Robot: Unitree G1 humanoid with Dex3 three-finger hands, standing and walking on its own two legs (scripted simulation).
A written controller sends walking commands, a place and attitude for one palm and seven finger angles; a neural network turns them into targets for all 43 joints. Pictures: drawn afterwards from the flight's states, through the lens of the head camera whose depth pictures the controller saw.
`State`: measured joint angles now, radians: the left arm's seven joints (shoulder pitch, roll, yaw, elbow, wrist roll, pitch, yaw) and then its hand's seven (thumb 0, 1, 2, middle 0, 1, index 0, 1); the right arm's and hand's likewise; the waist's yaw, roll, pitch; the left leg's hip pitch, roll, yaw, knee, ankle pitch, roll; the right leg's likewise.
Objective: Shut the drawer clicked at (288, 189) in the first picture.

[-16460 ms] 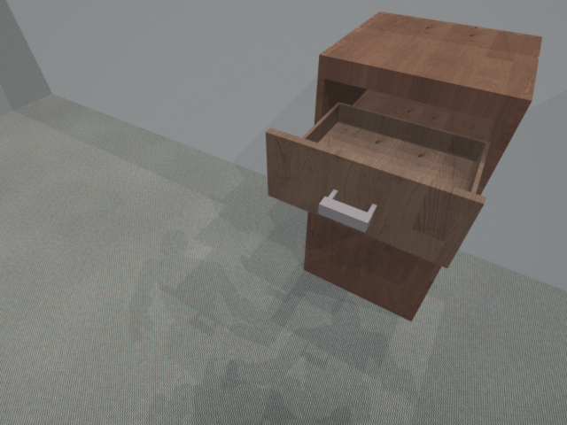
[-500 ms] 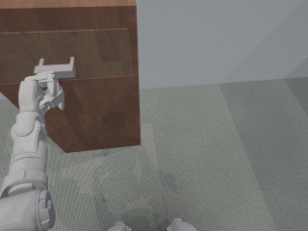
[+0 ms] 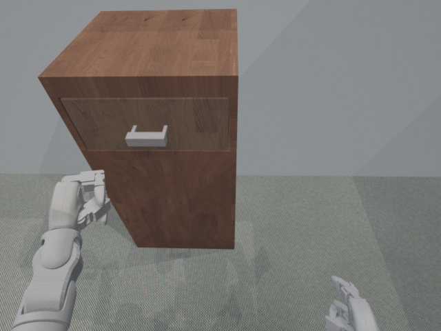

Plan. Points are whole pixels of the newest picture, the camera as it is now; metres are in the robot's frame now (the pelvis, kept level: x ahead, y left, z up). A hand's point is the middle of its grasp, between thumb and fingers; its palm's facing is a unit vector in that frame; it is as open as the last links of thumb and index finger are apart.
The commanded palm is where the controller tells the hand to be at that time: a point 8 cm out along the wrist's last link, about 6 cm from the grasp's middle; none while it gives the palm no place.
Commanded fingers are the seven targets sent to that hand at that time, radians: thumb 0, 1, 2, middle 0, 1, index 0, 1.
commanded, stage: draw the hand back to the body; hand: left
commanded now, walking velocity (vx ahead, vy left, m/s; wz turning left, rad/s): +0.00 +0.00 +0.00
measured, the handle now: (148, 133) +0.59 +0.24 +0.01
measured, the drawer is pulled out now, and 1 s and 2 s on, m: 0.00 0.00 0.00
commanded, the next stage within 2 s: step back with the hand held close in 0.66 s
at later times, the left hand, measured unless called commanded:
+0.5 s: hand (52, 247) +0.19 +0.22 +0.17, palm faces +0.37 -0.83 -0.42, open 3.2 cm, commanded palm +0.14 +0.27 +0.18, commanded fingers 0.00 0.90 0.90 -1.40 -1.60 -1.40 -1.60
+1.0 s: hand (52, 243) +0.19 +0.23 +0.17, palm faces +0.33 -0.82 -0.47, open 3.2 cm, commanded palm +0.12 +0.27 +0.18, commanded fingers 0.00 0.90 0.90 -1.40 -1.60 -1.40 -1.60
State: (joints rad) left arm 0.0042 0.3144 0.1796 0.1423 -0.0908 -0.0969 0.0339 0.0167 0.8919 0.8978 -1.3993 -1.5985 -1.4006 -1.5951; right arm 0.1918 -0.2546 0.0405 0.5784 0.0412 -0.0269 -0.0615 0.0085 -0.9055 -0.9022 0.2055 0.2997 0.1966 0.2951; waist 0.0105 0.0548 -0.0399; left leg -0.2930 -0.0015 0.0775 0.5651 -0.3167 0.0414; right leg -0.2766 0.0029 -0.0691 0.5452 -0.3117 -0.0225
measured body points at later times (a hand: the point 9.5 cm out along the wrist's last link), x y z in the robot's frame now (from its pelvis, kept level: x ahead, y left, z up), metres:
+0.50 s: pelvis +0.01 -0.01 +0.01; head -0.02 -0.05 +0.46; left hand +0.16 +0.26 +0.19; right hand +0.19 -0.23 -0.08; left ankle -0.01 +0.09 -0.73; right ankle -0.02 -0.10 -0.73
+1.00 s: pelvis -0.01 -0.01 +0.01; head +0.00 -0.03 +0.46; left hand +0.17 +0.27 +0.19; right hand +0.16 -0.25 -0.08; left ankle -0.01 +0.09 -0.73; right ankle -0.02 -0.10 -0.73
